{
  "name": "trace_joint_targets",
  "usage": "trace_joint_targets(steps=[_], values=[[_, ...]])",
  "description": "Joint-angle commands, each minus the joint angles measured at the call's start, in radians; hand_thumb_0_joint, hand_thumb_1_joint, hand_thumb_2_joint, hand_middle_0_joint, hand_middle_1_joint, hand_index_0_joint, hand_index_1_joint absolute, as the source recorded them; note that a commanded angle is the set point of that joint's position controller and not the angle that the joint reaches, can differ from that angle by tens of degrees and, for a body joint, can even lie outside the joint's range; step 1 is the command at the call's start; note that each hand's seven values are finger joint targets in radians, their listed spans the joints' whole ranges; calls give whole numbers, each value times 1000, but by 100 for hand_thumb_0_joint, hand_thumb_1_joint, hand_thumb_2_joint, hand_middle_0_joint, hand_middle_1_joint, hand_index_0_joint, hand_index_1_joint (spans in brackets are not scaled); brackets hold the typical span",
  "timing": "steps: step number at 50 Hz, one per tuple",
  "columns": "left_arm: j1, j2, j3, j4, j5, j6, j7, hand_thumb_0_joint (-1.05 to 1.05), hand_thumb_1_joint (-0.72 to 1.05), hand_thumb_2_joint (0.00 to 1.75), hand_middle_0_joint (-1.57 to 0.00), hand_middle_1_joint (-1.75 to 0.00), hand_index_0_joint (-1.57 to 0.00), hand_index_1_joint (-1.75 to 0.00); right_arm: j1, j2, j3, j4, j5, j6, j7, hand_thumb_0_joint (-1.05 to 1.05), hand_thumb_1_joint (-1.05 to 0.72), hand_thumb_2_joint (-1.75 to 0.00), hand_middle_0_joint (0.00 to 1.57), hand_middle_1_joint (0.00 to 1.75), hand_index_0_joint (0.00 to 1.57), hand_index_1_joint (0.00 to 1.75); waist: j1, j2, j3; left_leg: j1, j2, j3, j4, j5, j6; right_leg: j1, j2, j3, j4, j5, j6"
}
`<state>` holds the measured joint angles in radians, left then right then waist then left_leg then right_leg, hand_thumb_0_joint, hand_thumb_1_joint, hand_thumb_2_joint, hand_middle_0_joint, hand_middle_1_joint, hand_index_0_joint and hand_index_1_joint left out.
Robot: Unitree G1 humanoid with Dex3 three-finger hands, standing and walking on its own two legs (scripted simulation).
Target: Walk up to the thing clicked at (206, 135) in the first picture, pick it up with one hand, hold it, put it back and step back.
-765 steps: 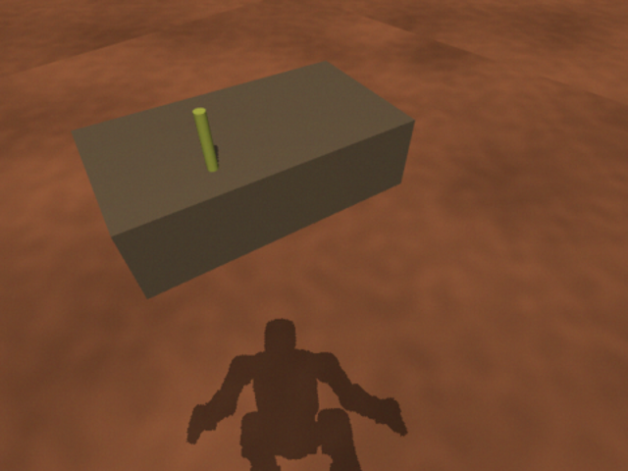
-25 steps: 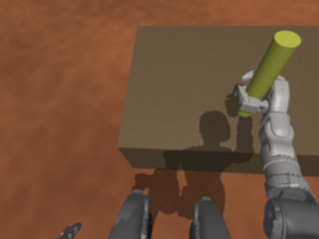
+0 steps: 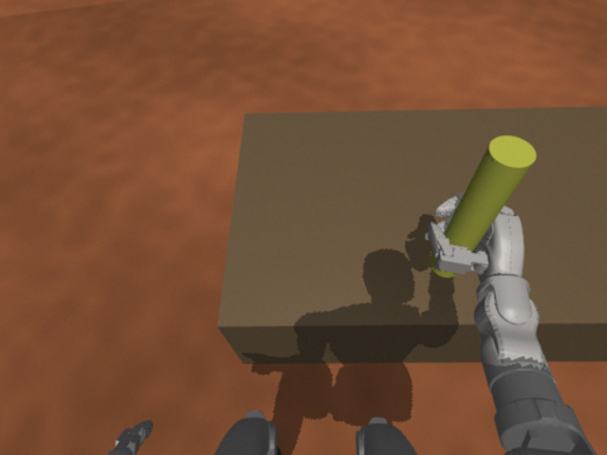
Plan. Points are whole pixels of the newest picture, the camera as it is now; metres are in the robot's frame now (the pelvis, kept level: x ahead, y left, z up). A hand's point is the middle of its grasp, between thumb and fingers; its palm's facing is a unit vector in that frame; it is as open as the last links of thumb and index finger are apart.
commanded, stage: lift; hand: right
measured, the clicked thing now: (471, 220) +0.39 -0.19 +0.08
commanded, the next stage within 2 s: hold in 0.56 s
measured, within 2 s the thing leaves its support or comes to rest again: neither
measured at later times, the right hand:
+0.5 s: hand (459, 234) +0.37 -0.17 +0.07, palm faces +0.11 +0.99 -0.02, open 5.5 cm
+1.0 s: hand (467, 243) +0.35 -0.17 +0.08, palm faces +0.11 +0.99 -0.01, open 5.5 cm
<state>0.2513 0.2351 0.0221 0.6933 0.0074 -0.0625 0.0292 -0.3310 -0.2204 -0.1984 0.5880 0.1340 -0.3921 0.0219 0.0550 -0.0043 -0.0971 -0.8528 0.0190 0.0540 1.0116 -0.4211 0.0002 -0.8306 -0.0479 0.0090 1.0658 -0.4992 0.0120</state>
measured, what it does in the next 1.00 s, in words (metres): stands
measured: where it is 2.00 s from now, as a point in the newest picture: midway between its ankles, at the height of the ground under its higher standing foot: outside the picture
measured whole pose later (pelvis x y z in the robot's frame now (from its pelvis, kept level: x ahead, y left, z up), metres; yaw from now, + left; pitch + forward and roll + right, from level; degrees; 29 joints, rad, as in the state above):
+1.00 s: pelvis +0.02 +0.00 +0.03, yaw +0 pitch +8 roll +1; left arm 0.23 0.21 0.01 0.68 0.00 -0.04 0.04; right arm -0.15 -0.19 -0.13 0.44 0.15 -0.38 0.03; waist 0.02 -0.01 -0.06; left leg -0.59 0.02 0.05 0.81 -0.36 -0.01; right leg -0.56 -0.04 0.00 0.85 -0.44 0.01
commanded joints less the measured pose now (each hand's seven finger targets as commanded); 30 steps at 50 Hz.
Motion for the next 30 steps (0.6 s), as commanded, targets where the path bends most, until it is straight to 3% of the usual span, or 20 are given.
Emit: trace_joint_targets(steps=[1, 2, 3, 4, 5, 6, 7, 8, 10, 11, 12, 13, 14, 15, 16, 17, 24, 27, 28, 30], values=[[43, 141, 53, -91, 0, -30, 15, 0, 87, 91, -19, -29, -18, -30, -266, -125, -21, -233, 12, -79, 7, 0, -65, -136, 145, 148, 146, 148, 1, -17, -345, 303, -24, -23, -160, 265, 16, 186, 33, 0, -185, 266, -20], [40, 156, 63, -88, 0, -30, 15, 0, 88, 90, -19, -29, -18, -30, -252, -104, -10, -210, 18, -71, 15, 0, -63, -136, 145, 149, 145, 149, 14, -10, -311, 286, -27, -20, -171, 246, 15, 184, 31, 2, -194, 249, -20], [31, 154, 62, -91, 0, -31, 16, 0, 88, 90, -19, -29, -18, -30, -221, -91, -4, -204, 23, -67, 19, 0, -64, -136, 144, 148, 145, 148, 5, -2, -289, 294, -26, -17, -179, 242, 14, 177, 32, 2, -203, 244, -21], [33, 154, 62, -93, -2, -31, 15, 0, 88, 91, -19, -29, -18, -30, -261, -124, -18, -274, 25, -72, 18, 0, -62, -136, 144, 148, 145, 148, -2, -23, -324, 314, -24, -20, -181, 251, 15, 206, 32, 2, -209, 254, -20], [43, 155, 63, -89, -3, -29, 16, 0, 88, 90, -19, -29, -18, -29, -237, -133, -30, -238, 21, -68, 20, 0, -62, -135, 144, 148, 145, 148, -6, -12, -343, 330, -24, -22, -184, 281, 14, 218, 32, 0, -205, 286, -20], [35, 152, 61, -96, -3, -28, 14, 0, 88, 91, -19, -29, -18, -30, -221, -111, -5, -261, 23, -67, 25, 0, -65, -135, 145, 148, 145, 148, -6, -20, -325, 340, -23, -20, -188, 285, 13, 218, 32, 0, -214, 293, -19], [37, 149, 61, -101, -3, -26, 13, 0, 88, 90, -19, -29, -18, -30, -231, -146, -41, -297, 24, -71, 22, 0, -61, -136, 145, 148, 145, 148, -20, -15, -354, 363, -22, -23, -191, 307, 13, 228, 34, -3, -215, 313, -20], [36, 147, 59, -98, -4, -26, 15, 0, 89, 90, -19, -29, -18, -29, -210, -112, -17, -254, 25, -65, 24, 0, -63, -136, 145, 149, 146, 149, -4, -3, -321, 354, -23, -21, -199, 308, 11, 230, 34, -2, -217, 311, -21], [29, 146, 59, -101, -4, -27, 15, 0, 89, 90, -19, -29, -18, -29, -262, -143, -40, -336, 30, -80, 15, 0, -64, -136, 145, 148, 145, 148, -18, -28, -333, 358, -23, -23, -204, 290, 15, 251, 33, -1, -233, 303, -19], [22, 142, 54, -99, -4, -29, 17, 0, 88, 90, -19, -29, -18, -30, -215, -117, -26, -294, 34, -78, 14, 0, -64, -135, 145, 148, 145, 148, -16, -19, -315, 366, -22, -26, -212, 300, 12, 256, 34, -7, -231, 303, -20], [29, 131, 50, -103, -4, -28, 18, 0, 88, 90, -19, -29, -18, -30, -263, -147, -38, -383, 30, -89, 9, 0, -66, -135, 144, 147, 144, 147, -20, -25, -354, 398, -19, -28, -209, 331, 12, 268, 35, -9, -229, 327, -22], [30, 141, 57, -101, -4, -28, 20, 0, 88, 90, -19, -29, -18, -30, -226, -131, -32, -334, 28, -84, 7, 0, -64, -136, 145, 148, 145, 148, -17, -13, -342, 391, -20, -29, -214, 328, 11, 272, 35, -7, -232, 324, -21], [19, 136, 53, -96, -3, -30, 22, 0, 88, 90, -19, -29, -18, -30, -176, -87, 5, -286, 29, -78, 13, 0, -66, -136, 145, 148, 145, 148, -7, -10, -289, 366, -23, -24, -221, 310, 11, 263, 33, -6, -241, 315, -20], [20, 140, 57, -101, -1, -29, 22, 0, 88, 90, -19, -29, -18, -30, -222, -126, -21, -359, 28, -89, 6, 0, -67, -136, 145, 148, 145, 148, -19, -32, -312, 384, -20, -27, -224, 307, 13, 271, 35, -9, -247, 310, -19], [22, 140, 55, -96, -2, -29, 24, 0, 88, 90, -19, -29, -18, -30, -188, -101, -7, -301, 25, -84, 10, 0, -66, -137, 145, 149, 145, 149, -6, 1, -309, 375, -23, -20, -224, 317, 11, 290, 31, -1, -249, 330, -19], [16, 146, 57, -95, -1, -28, 24, 0, 88, 90, -19, -29, -18, -30, -192, -114, -7, -331, 24, -85, 11, 0, -66, -137, 145, 149, 146, 149, -19, -46, -297, 362, -24, -19, -226, 305, 15, 296, 31, -2, -259, 329, -15], [33, 141, 55, -97, -4, -16, 23, 0, 88, 90, -19, -29, -19, -30, -137, -93, 2, -331, 32, -68, 17, 0, -63, -139, 147, 151, 148, 151, -25, -25, -320, 415, -24, -13, -230, 412, 16, 357, 26, 4, -268, 494, -5], [11, 133, 48, -106, -5, -16, 21, 0, 88, 90, -20, -30, -19, -30, -148, -87, 4, -311, 32, -64, 21, 0, -64, -138, 146, 150, 147, 150, -16, -6, -274, 405, -23, -15, -247, 370, 13, 336, 27, 1, -281, 426, -12], [11, 144, 57, -102, -4, -15, 23, 0, 88, 90, -20, -30, -19, -30, -184, -110, -2, -372, 32, -73, 18, 0, -65, -138, 146, 150, 147, 150, -27, -36, -281, 414, -20, -18, -249, 360, 15, 347, 28, -2, -287, 410, -11], [-8, 134, 47, -110, -4, -17, 25, 0, 89, 90, -20, -30, -19, -30, -147, -96, 1, -320, 31, -70, 23, 0, -68, -139, 146, 150, 147, 150, -28, -28, -247, 396, -25, -13, -264, 312, 14, 343, 28, -1, -303, 362, -11]])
